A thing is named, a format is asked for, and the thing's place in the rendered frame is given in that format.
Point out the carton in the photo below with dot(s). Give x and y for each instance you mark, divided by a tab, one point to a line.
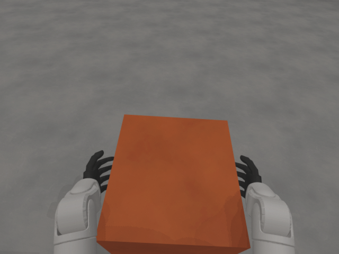
173	189

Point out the robot right forearm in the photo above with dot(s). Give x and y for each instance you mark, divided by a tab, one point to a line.
272	226

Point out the robot right hand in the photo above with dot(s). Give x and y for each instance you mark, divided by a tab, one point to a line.
251	175

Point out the robot left hand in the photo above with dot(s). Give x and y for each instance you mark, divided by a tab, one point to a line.
93	171

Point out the robot left forearm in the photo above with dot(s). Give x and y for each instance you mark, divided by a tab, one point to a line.
75	227

